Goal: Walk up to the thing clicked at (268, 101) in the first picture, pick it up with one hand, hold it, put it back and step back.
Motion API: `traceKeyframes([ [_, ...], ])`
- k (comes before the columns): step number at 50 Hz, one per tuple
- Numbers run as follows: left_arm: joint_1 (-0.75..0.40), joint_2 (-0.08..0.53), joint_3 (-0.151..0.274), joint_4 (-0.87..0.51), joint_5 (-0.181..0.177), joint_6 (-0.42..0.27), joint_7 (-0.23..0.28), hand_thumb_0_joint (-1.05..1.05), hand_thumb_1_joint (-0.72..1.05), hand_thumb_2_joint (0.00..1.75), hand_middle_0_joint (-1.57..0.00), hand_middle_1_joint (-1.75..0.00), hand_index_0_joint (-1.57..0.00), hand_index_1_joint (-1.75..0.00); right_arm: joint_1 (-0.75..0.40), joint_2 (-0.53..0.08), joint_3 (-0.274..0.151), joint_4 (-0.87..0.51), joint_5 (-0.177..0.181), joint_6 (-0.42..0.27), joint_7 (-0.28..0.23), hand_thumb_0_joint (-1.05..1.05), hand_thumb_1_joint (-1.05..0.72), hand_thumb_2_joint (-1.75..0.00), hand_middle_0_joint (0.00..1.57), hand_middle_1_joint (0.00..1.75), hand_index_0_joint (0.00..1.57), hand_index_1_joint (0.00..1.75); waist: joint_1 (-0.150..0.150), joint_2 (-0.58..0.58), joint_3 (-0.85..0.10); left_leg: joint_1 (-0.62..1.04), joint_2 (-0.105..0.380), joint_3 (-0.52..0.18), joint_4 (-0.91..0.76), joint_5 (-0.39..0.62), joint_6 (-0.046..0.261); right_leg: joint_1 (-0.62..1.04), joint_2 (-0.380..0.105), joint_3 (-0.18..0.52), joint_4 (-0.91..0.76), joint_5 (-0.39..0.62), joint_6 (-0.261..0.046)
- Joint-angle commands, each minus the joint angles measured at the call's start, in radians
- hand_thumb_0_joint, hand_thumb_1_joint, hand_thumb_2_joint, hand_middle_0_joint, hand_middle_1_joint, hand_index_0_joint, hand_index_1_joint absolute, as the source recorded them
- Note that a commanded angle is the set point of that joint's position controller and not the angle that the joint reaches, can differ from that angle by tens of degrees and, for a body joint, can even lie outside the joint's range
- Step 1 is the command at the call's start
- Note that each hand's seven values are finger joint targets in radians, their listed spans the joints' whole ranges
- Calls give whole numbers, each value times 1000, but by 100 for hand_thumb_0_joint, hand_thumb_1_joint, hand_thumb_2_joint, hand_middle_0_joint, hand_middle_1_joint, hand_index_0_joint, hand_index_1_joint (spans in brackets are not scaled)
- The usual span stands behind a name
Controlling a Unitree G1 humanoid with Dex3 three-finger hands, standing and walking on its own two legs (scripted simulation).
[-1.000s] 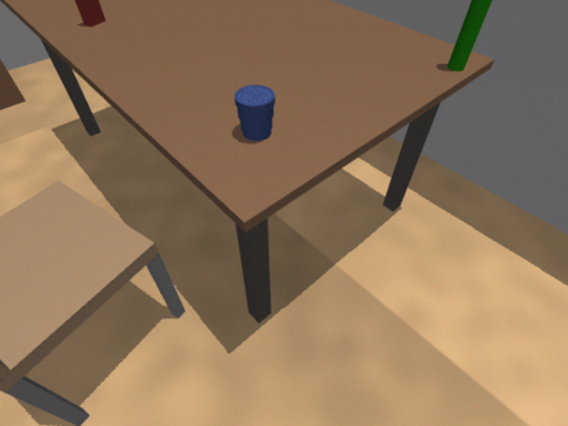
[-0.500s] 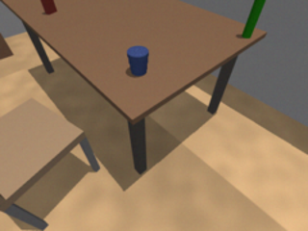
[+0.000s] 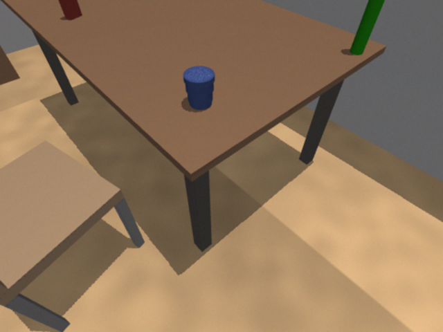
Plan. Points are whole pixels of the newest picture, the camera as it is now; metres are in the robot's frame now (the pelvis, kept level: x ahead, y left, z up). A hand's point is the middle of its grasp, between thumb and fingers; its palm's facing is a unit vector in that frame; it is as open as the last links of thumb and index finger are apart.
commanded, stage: stand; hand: left
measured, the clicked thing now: (199, 89) +0.78 +0.08 +0.00
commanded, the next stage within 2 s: walk up in 0.12 s
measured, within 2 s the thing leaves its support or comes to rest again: neither
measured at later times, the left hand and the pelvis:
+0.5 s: hand out of the picture +0.13 +0.20 -0.17, palm faces -0.03 -0.92 -0.40, open 7.4 cm; pelvis +0.07 -0.10 -0.04, yaw -2 degrees
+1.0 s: hand (167, 271) +0.29 +0.14 -0.17, palm faces -0.03 -0.94 -0.34, open 7.4 cm; pelvis +0.21 -0.13 -0.02, yaw -1 degrees
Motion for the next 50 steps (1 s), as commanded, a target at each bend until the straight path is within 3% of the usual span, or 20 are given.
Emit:
traceKeyframes([
  [1,-33,210,43,-60,3,-18,12,0,90,90,-20,-30,-20,-30,-32,-214,-43,-57,-2,-23,-11,0,-90,-90,20,30,20,30,-4,15,-80,5,115,-83,-51,124,37,17,-133,97,-45,117,-25],
  [5,-30,209,42,-58,1,-18,11,0,90,90,-20,-30,-20,-30,-33,-211,-42,-56,-1,-26,-11,0,-90,-90,20,30,20,30,-4,15,-72,8,113,-85,-57,139,33,5,-130,98,-46,126,-22],
  [6,-7,289,123,-139,38,-1,-25,0,90,90,-20,-30,-20,-30,95,-310,-104,-83,-14,-46,-17,0,-90,-90,20,30,20,30,-33,-59,-127,92,113,-131,-6,-248,108,-84,-44,61,88,-240,-47],
  [8,-66,253,129,-179,57,28,-48,0,90,90,-20,-30,-20,-30,203,-393,-151,-59,-25,-57,-29,0,-90,-90,20,30,20,30,-90,106,19,159,330,-416,-168,-581,221,-475,-27,38,456,-348,-21],
  [10,-21,259,142,-208,54,38,-61,0,90,90,-20,-30,-20,-30,134,-403,-163,-113,-22,-75,-37,0,-90,-90,20,30,20,30,-40,58,85,34,407,-468,-186,-528,258,-530,-85,173,608,-281,-25],
  [17,52,234,154,-260,40,31,-103,0,90,90,-20,-30,-20,-30,50,-359,-167,-217,-44,-84,-19,0,-90,-90,20,30,20,30,12,202,26,-90,242,-118,-41,-224,197,-266,-98,54,384,-212,-12],
  [20,260,248,172,-191,39,13,-83,0,90,90,-20,-30,-20,-30,0,-305,-149,-246,-40,-64,-14,0,-90,-90,20,30,20,30,116,56,-33,-267,126,29,273,-180,129,76,0,-85,206,-38,-2],
  [21,368,315,195,-157,46,3,-69,0,90,90,-20,-30,-20,-30,58,-232,-127,-247,-39,-55,-18,0,-90,-90,20,30,20,30,151,-166,-69,-405,52,76,539,-285,99,220,-5,-8,187,-104,-13],
  [22,415,396,219,-181,56,-2,-56,0,90,90,-20,-30,-20,-30,101,-174,-100,-272,-26,-55,-18,0,-90,-90,20,30,20,30,167,-393,-43,-566,-44,53,768,-490,63,199,-179,319,26,-370,-78],
  [23,305,417,206,-242,51,-5,-56,0,90,90,-20,-30,-20,-30,110,-227,-115,-278,-9,-46,-20,0,-90,-90,20,30,20,30,112,-319,-20,-558,-56,-15,873,-451,40,50,-350,642,-181,-645,-183],
  [24,205,449,207,-286,40,-6,-54,0,90,90,-20,-30,-20,-30,117,-300,-137,-266,-13,-51,-22,0,-90,-90,20,30,20,30,71,-265,46,-512,3,-62,889,-402,41,-65,-398,731,-204,-678,-268],
  [28,155,331,168,-302,16,-27,-38,0,90,90,-20,-30,-20,-30,216,-280,-129,-216,10,-58,-2,0,-90,-90,20,30,20,30,6,-137,65,-420,63,-77,783,-232,56,-114,-260,337,-63,-268,-213],
  [34,212,324,157,-339,16,-57,-31,0,90,90,-20,-30,-20,-30,151,-238,-121,-302,-7,-68,34,0,-90,-90,20,30,20,30,31,-104,39,-330,67,-2,422,-172,37,-76,-280,223,3,86,-249],
  [37,165,307,135,-362,2,-48,-25,0,90,90,-20,-30,-20,-30,224,-217,-127,-291,-11,-85,19,0,-90,-90,20,30,20,30,-30,-36,-44,-105,15,60,192,35,48,-107,-242,101,206,331,-189],
  [38,164,272,120,-369,-5,-40,-22,0,90,90,-20,-30,-20,-30,274,-227,-136,-270,-13,-88,9,0,-90,-90,20,30,20,30,-53,24,-76,11,-26,88,131,106,58,-139,-173,35,345,348,-149],
  [39,204,217,100,-378,-11,-38,-19,0,90,90,-20,-30,-20,-30,316,-282,-155,-269,-20,-89,0,0,-90,-90,20,30,20,30,-72,168,-117,131,59,-46,92,121,104,-241,-92,-19,547,238,-93],
  [40,246,153,89,-386,-14,-35,-17,0,90,90,-20,-30,-20,-30,336,-359,-170,-293,-33,-92,-10,0,-90,-90,20,30,20,30,-62,308,-145,248,292,-420,71,209,189,-449,36,-29,693,-239,-38],
  [42,267,273,117,-342,1,-4,6,0,90,90,-20,-30,-20,-30,260,-382,-174,-330,1,-84,-13,0,-90,-90,20,30,20,30,-36,163,-90,66,420,-585,10,49,341,-417,-12,92,828,-438,-42],
  [45,243,252,116,-327,2,0,-1,0,90,90,-20,-30,-20,-30,172,-294,-136,-361,-2,-82,-21,0,-90,-90,20,30,20,30,5,88,8,-69,273,-274,32,204,234,-383,-52,137,748,-331,-43],
  [50,231,196,101,-294,-8,-10,-1,0,90,90,-20,-30,-20,-30,105,-285,-114,-365,-9,-65,-19,0,-90,-90,20,30,20,30,14,194,-44,-168,218,-86,142,422,225,-203,-50,12,463,-211,-8],
])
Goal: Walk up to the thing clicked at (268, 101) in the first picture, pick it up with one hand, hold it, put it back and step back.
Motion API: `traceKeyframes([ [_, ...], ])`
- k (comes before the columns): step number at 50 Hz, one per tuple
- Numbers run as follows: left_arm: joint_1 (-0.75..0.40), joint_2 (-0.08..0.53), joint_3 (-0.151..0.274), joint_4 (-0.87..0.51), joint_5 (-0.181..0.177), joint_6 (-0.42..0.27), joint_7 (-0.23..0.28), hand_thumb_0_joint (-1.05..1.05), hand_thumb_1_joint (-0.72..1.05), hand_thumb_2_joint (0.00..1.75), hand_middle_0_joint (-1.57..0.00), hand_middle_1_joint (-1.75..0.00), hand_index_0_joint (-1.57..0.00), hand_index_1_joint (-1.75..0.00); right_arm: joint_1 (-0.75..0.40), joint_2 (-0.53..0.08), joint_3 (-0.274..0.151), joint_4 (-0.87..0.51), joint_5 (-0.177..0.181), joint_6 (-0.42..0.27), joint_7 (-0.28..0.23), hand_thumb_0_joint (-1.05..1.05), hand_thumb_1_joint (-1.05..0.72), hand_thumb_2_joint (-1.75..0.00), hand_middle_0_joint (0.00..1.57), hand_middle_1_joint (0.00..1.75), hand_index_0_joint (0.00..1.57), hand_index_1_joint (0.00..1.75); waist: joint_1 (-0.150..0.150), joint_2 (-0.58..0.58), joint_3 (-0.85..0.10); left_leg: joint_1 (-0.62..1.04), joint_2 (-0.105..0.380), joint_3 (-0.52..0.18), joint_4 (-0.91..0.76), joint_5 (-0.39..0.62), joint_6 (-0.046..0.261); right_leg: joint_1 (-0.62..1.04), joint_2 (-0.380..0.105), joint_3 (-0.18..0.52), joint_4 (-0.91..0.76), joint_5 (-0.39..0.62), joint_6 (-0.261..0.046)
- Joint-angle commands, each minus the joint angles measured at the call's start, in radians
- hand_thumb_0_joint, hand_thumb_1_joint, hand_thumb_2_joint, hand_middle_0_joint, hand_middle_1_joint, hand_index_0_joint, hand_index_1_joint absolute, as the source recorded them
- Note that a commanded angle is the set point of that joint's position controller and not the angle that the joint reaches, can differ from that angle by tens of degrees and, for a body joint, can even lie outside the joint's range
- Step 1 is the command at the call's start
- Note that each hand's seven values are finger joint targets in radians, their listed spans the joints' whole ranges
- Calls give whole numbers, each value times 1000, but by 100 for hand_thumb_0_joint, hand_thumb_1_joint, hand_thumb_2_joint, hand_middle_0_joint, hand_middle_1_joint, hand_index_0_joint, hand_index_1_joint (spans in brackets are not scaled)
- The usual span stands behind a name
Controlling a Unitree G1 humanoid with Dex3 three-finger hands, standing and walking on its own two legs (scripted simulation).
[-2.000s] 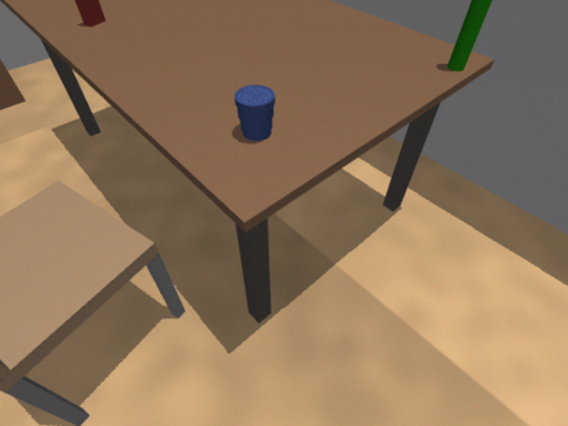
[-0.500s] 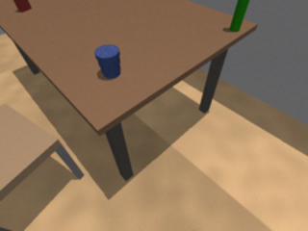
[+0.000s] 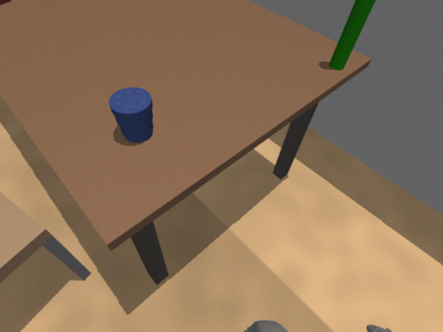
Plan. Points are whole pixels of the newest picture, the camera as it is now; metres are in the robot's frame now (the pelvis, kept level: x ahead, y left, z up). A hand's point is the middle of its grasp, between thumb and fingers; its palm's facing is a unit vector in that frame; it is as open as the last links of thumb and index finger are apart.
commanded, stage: walk up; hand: left
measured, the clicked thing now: (134, 117) +0.57 +0.21 +0.02
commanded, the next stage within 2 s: stand in 1.54 s
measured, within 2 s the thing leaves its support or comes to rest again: neither
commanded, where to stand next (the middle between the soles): +0.07 +0.00 m, yaw +1 degrees
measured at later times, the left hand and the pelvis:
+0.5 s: hand out of the picture +0.11 +0.26 -0.15, palm faces +0.03 -0.92 -0.39, open 7.4 cm; pelvis +0.01 -0.02 -0.01, yaw +2 degrees
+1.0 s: hand out of the picture +0.06 +0.25 -0.14, palm faces +0.05 -0.93 -0.36, open 7.4 cm; pelvis +0.01 -0.01 +0.01, yaw +3 degrees
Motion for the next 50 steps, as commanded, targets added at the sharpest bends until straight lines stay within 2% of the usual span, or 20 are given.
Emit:
traceKeyframes([
  [1,87,132,47,-12,-1,-22,19,0,90,90,-20,-30,-20,-30,-30,-266,-76,-64,2,1,-16,0,-90,-90,20,30,20,30,7,250,-127,-8,200,-130,-80,516,188,120,-9,-61,-195,103,22],
  [3,111,141,51,13,1,-31,27,0,90,90,-20,-30,-20,-30,-64,-264,-70,-72,15,23,-9,0,-90,-90,20,30,20,30,30,229,-175,-58,156,-99,19,410,150,249,21,-91,-349,285,17],
  [4,95,162,55,12,8,-37,32,0,90,90,-20,-30,-20,-30,-69,-236,-61,-73,24,35,-7,0,-90,-90,20,30,20,30,38,176,-181,-78,121,-87,75,308,103,272,23,-75,-405,349,5],
  [5,84,204,65,8,17,-43,38,0,90,90,-20,-30,-20,-30,-66,-204,-54,-74,32,47,-6,0,-90,-90,20,30,20,30,41,71,-192,-131,81,-62,152,155,59,283,-61,35,-423,432,-22],
  [6,42,262,74,-11,24,-50,42,0,90,90,-20,-30,-20,-30,-48,-170,-45,-77,34,58,-4,0,-90,-90,20,30,20,30,15,-62,-170,-196,-3,-30,257,-28,11,242,-238,285,-506,432,-91],
  [7,-4,315,78,-26,15,-49,44,0,90,90,-20,-30,-20,-30,-39,-203,-57,-62,25,77,-12,0,-90,-90,20,30,20,30,14,-125,-151,-166,-29,-69,395,-345,6,129,-394,427,-575,452,-224],
  [8,-46,326,77,-33,19,-48,47,0,90,90,-20,-30,-20,-30,-34,-238,-71,-41,15,85,-16,0,-90,-90,20,30,20,30,8,-136,-120,-130,5,-99,465,-379,2,69,-406,448,-543,492,-274],
  [11,-70,255,62,-19,21,-48,54,0,90,90,-20,-30,-20,-30,-34,-230,-74,-1,29,82,-7,0,-90,-90,20,30,20,30,-4,-105,-108,-163,-2,-131,442,-311,10,117,-262,236,-473,551,-186],
  [16,-70,246,59,-13,29,-41,53,0,90,90,-20,-30,-20,-30,-41,-208,-64,30,20,70,-4,0,-90,-90,20,30,20,30,20,-173,-213,-105,-10,-48,178,-273,-10,253,-227,166,-386,665,-177],
  [19,-124,225,49,-25,4,-23,48,0,90,90,-20,-30,-20,-30,27,-202,-69,82,6,52,-11,0,-90,-90,20,30,20,30,-31,-110,-243,66,-37,-14,-142,8,1,197,-194,105,-250,635,-113],
  [20,-122,188,35,-29,-6,-18,46,0,90,90,-20,-30,-20,-30,17,-241,-79,83,-9,45,-15,0,-90,-90,20,30,20,30,-28,-42,-239,146,31,-126,-154,104,34,86,-168,89,-201,541,-61],
  [21,-118,134,19,-34,-11,-14,45,0,90,90,-20,-30,-20,-30,-33,-301,-89,68,-19,39,-16,0,-90,-90,20,30,20,30,-1,135,-226,172,188,-351,-175,252,90,-27,-66,6,-118,347,-3],
  [22,-121,154,25,-4,-13,-7,53,0,90,90,-20,-30,-20,-30,-126,-338,-84,49,1,38,-10,0,-90,-90,20,30,20,30,16,209,-191,65,287,-427,-164,242,198,15,-2,-50,-136,-11,13],
  [23,-111,184,33,28,-2,-11,54,0,90,90,-20,-30,-20,-30,-175,-335,-82,47,5,40,-3,0,-90,-90,20,30,20,30,26,220,-167,-36,291,-403,-142,225,228,122,-32,-24,-170,-40,11],
  [25,-100,180,29,60,4,-29,41,0,90,90,-20,-30,-20,-30,-208,-246,-50,53,9,48,1,0,-90,-90,20,30,20,30,47,147,-152,-55,115,-159,-57,198,99,213,-50,-4,-375,247,-5],
  [26,-95,198,32,67,3,-40,40,0,90,90,-20,-30,-20,-30,-191,-223,-43,60,16,48,-2,0,-90,-90,20,30,20,30,39,139,-179,-30,59,-111,2,218,43,236,-105,62,-390,460,-34],
  [27,-96,228,37,72,1,-44,42,0,90,90,-20,-30,-20,-30,-158,-221,-42,74,20,51,-2,0,-90,-90,20,30,20,30,26,122,-191,-10,29,-100,39,202,19,224,-155,132,-416,511,-67],
  [29,-168,239,30,72,3,-37,41,0,90,90,-20,-30,-20,-30,-101,-226,-45,114,15,61,0,0,-90,-90,20,30,20,30,-17,111,-164,28,38,-126,-47,0,28,133,-175,135,-448,323,-74],
  [32,-188,183,8,101,2,-27,31,0,90,90,-20,-30,-20,-30,-174,-232,-42,128,10,60,7,0,-90,-90,20,30,20,30,12,118,-90,-12,102,-211,-173,-101,57,110,-67,33,-462,117,-12],
  [50,-215,165,0,218,8,-44,25,0,90,90,-20,-30,-20,-30,-216,-214,-33,218,17,58,11,0,-90,-90,20,30,20,30,1,61,-159,113,83,-138,-266,71,15,254,-110,29,-620,346,15],
])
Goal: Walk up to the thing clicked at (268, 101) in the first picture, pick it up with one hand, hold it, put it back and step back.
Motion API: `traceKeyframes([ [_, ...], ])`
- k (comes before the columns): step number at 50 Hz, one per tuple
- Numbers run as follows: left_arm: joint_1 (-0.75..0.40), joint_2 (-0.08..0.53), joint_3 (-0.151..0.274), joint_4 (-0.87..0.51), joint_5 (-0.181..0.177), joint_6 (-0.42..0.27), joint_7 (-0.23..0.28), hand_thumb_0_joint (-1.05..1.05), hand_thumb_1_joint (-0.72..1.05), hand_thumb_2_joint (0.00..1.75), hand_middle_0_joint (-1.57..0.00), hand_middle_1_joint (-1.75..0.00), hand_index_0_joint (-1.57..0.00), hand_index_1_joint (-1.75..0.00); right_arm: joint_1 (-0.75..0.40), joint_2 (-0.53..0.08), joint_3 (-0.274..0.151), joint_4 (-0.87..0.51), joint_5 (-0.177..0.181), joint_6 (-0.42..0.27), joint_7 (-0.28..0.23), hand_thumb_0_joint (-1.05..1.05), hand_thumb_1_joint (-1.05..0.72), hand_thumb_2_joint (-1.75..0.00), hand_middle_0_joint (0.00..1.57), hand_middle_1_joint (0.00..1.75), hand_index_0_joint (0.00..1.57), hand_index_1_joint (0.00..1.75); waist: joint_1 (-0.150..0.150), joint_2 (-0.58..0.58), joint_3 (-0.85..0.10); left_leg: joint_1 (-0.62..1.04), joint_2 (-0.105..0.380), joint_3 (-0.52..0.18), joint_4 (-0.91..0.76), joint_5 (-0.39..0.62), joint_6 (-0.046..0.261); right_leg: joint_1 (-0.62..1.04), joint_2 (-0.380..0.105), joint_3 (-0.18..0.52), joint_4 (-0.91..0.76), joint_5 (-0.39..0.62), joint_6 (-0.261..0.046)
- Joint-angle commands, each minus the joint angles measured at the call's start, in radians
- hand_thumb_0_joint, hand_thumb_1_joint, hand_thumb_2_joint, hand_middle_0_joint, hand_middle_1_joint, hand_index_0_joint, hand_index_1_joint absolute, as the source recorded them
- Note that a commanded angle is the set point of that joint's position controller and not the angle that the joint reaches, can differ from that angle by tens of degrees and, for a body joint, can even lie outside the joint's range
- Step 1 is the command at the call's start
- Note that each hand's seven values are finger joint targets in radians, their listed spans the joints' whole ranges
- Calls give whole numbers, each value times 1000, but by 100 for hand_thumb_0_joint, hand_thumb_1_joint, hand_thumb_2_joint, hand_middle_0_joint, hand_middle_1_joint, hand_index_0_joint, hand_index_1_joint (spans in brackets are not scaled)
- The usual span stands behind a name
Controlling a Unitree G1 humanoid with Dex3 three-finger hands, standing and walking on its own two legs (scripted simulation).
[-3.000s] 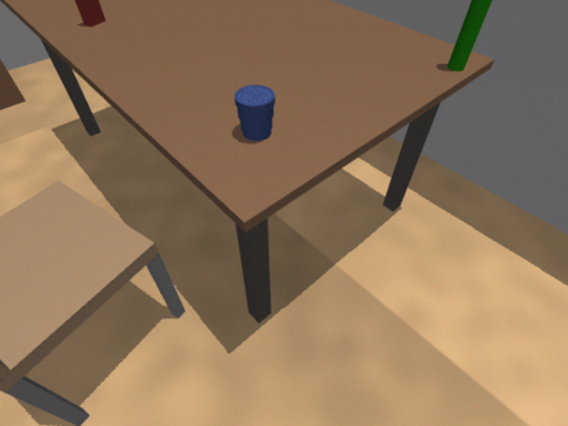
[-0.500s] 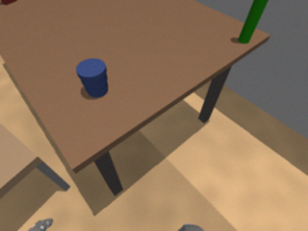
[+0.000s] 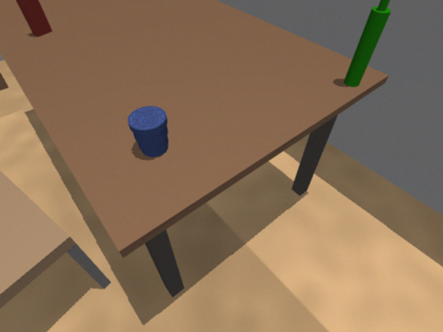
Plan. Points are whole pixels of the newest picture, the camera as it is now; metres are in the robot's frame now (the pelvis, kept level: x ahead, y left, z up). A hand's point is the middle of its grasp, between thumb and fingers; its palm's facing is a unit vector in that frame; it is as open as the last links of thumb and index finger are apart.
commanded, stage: walk up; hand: left
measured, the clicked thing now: (151, 133) +0.57 +0.20 +0.00
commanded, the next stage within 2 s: stand in 0.54 s
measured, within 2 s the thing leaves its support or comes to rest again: neither
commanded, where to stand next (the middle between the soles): +0.07 +0.01 m, yaw -2 degrees
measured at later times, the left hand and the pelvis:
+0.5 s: hand out of the picture +0.10 +0.25 -0.15, palm faces -0.01 -0.94 -0.35, open 7.4 cm; pelvis +0.01 -0.01 +0.00, yaw +0 degrees
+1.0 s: hand out of the picture +0.09 +0.24 -0.15, palm faces -0.02 -0.94 -0.34, open 7.4 cm; pelvis +0.02 -0.02 +0.00, yaw +0 degrees
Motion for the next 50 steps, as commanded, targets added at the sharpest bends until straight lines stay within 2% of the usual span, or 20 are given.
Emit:
traceKeyframes([
  [1,-74,211,45,-60,2,-24,14,0,90,90,-20,-30,-20,-30,-51,-219,-51,-45,0,-21,-11,0,-90,-90,20,30,20,30,-17,1,-89,-18,82,-70,-129,62,55,63,-81,76,-89,17,-55],
  [5,-75,209,46,-51,7,-21,13,0,90,90,-20,-30,-20,-30,-56,-217,-51,-37,-2,-21,-12,0,-90,-90,20,30,20,30,-16,-6,-90,-20,83,-70,-143,55,53,73,-81,74,-99,2,-54],
  [11,-79,206,50,-48,8,-21,15,0,90,90,-20,-30,-20,-30,-46,-213,-51,-26,-4,-21,-12,0,-90,-90,20,30,20,30,-17,-6,-96,-6,82,-61,-149,95,47,86,-85,73,-101,46,-50],
  [17,-85,202,53,-50,7,-17,16,0,90,90,-20,-30,-20,-30,-37,-211,-51,-25,-5,-21,-13,0,-90,-90,20,30,20,30,-18,5,-85,-19,83,-61,-154,100,45,95,-78,66,-104,41,-47],
  [20,-95,205,56,-55,12,-18,17,0,90,90,-20,-30,-20,-30,-26,-215,-54,-23,-6,-19,-14,0,-90,-90,20,30,20,30,-25,-16,-110,-9,82,-54,-146,111,47,111,-87,71,-102,71,-52],
  [25,-88,200,58,-52,10,-16,18,0,90,90,-20,-30,-20,-30,-29,-217,-57,-25,-7,-20,-16,0,-90,-90,20,30,20,30,-22,-2,-108,3,86,-52,-149,145,47,111,-84,62,-91,100,-52],
  [27,-79,208,49,-45,6,-12,17,0,90,90,-20,-30,-20,-30,-16,-209,-50,-24,-15,-31,-18,0,-90,-90,20,30,20,30,-28,-36,-108,0,100,-65,-175,153,40,119,-80,56,-81,87,-54],
  [29,-76,199,48,-47,5,-12,15,0,90,90,-20,-30,-20,-30,-19,-221,-53,-22,-15,-39,-20,0,-90,-90,20,30,20,30,-25,-9,-108,8,101,-62,-171,183,36,121,-81,60,-81,106,-53],
  [32,-71,200,46,-49,7,-11,14,0,90,90,-20,-30,-20,-30,-21,-219,-53,-19,-13,-39,-21,0,-90,-90,20,30,20,30,-23,-8,-91,9,101,-60,-174,168,35,114,-82,61,-89,81,-53],
  [36,-71,205,44,-52,6,-9,12,0,90,90,-20,-30,-20,-30,-18,-220,-51,-21,-12,-41,-23,0,-90,-90,20,30,20,30,-25,17,-103,9,100,-51,-176,166,31,126,-87,69,-83,110,-59],
  [38,-69,209,45,-52,6,-9,12,0,90,90,-20,-30,-20,-30,-15,-216,-50,-20,-12,-41,-22,0,-90,-90,20,30,20,30,-26,11,-90,8,99,-50,-178,159,30,121,-81,65,-89,96,-57],
  [41,-68,212,44,-53,6,-8,10,0,90,90,-20,-30,-20,-30,-6,-217,-49,-18,-12,-37,-21,0,-90,-90,20,30,20,30,-28,-2,-65,-2,93,-43,-180,88,31,87,-79,79,-116,2,-54],
  [43,-65,213,43,-55,9,-7,10,0,90,90,-20,-30,-20,-30,-7,-219,-51,-20,-14,-35,-20,0,-90,-90,20,30,20,30,-27,1,-65,-5,94,-46,-178,89,32,88,-76,77,-114,-16,-56],
  [49,-54,216,42,-60,7,-11,11,0,90,90,-20,-30,-20,-30,-4,-214,-49,-22,-14,-35,-19,0,-90,-90,20,30,20,30,-29,-3,-91,26,97,-41,-160,130,34,91,-85,84,-108,63,-63],
  [50,-54,214,41,-61,7,-12,11,0,90,90,-20,-30,-20,-30,-3,-220,-52,-24,-13,-36,-21,0,-90,-90,20,30,20,30,-33,-1,-114,40,102,-41,-156,158,34,103,-87,81,-95,108,-67],
])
